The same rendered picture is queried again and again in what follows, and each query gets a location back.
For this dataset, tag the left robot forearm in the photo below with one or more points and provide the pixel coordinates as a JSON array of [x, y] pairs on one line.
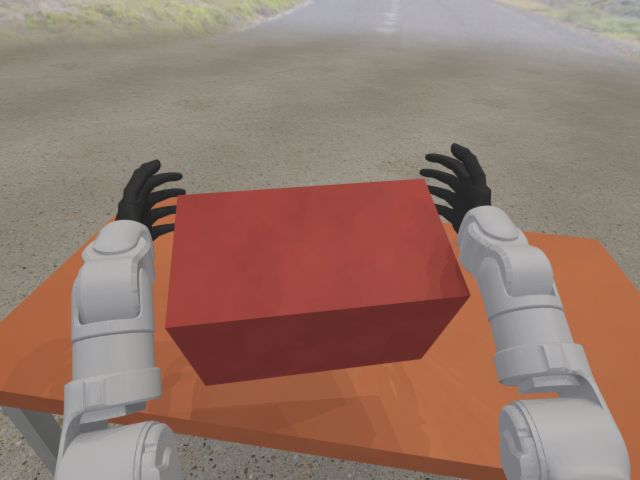
[[112, 326]]

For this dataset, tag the carton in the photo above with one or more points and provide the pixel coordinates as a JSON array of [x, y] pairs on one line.
[[286, 281]]

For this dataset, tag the table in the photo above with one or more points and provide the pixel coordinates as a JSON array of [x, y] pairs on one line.
[[438, 414]]

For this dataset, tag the right robot forearm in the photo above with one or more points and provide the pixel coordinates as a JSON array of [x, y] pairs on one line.
[[535, 348]]

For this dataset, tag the robot left upper arm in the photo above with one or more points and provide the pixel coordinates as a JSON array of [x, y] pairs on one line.
[[140, 451]]

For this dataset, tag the robot left hand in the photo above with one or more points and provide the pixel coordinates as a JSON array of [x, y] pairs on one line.
[[138, 200]]

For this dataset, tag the robot right upper arm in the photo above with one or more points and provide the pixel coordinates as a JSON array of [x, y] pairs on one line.
[[568, 438]]

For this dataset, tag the robot right hand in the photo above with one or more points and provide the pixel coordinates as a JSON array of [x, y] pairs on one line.
[[470, 186]]

